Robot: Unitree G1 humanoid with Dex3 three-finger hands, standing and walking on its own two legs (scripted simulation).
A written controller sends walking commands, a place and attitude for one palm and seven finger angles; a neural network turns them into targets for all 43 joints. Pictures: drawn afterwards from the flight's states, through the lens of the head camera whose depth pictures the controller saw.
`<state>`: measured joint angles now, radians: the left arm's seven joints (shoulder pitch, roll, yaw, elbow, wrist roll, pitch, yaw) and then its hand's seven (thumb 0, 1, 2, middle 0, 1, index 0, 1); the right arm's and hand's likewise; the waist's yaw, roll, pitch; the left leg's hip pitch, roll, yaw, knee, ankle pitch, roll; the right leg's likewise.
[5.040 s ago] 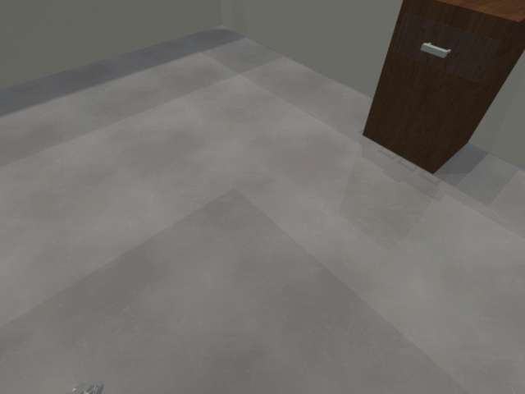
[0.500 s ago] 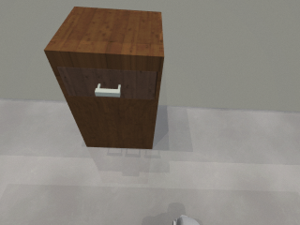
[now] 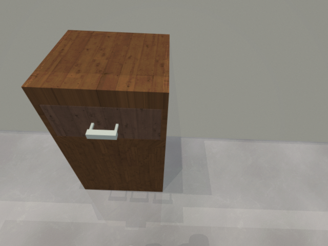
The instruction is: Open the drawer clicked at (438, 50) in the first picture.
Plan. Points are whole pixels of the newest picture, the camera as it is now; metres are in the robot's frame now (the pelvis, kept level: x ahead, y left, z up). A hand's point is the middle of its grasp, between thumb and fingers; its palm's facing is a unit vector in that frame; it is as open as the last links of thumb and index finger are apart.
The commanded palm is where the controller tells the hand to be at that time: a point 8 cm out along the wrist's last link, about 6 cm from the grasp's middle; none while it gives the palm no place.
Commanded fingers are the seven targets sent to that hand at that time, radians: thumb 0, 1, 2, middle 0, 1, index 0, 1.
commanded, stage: come to a stop and stand still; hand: left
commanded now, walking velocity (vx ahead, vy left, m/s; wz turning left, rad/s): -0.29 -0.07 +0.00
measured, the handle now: (103, 130) +0.54 +0.27 -0.13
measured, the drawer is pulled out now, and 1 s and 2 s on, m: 0.00 0.00 0.00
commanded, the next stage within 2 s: look again from close up in 0.92 s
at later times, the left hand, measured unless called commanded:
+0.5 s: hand out of the picture +0.03 +0.14 -0.16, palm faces +0.01 -0.96 -0.29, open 7.4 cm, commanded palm none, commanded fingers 0.00 0.90 0.90 -0.20 -0.30 -0.20 -0.30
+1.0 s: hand out of the picture -0.02 +0.09 -0.17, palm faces +0.04 -0.98 -0.19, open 7.3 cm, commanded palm none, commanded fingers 0.00 0.90 0.90 -0.20 -0.30 -0.20 -0.30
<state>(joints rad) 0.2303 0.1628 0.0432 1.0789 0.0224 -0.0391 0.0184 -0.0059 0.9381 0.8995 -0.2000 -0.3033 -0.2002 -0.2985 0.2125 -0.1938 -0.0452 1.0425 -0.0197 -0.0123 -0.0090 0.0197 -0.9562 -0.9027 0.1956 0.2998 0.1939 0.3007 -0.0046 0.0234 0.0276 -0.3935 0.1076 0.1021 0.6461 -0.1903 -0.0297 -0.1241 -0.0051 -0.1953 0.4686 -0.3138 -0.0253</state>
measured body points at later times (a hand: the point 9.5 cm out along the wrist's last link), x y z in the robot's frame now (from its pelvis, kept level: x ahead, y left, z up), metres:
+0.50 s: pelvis -0.01 -0.06 +0.00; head +0.01 -0.09 +0.45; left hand +0.03 +0.19 -0.14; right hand +0.04 -0.29 -0.17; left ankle +0.03 +0.10 -0.70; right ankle -0.02 -0.14 -0.73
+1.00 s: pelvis -0.03 -0.08 +0.01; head -0.02 -0.09 +0.46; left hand -0.02 +0.14 -0.15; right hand -0.05 -0.29 -0.16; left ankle -0.06 +0.06 -0.73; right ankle -0.02 -0.14 -0.73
